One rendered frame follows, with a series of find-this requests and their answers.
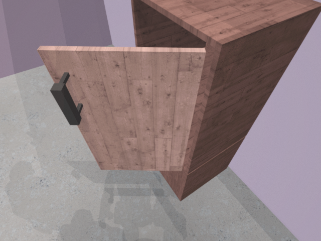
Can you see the handle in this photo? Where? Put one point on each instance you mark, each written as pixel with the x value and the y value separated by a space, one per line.
pixel 65 101

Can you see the cupboard door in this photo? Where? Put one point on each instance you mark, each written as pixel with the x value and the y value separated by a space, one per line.
pixel 138 102

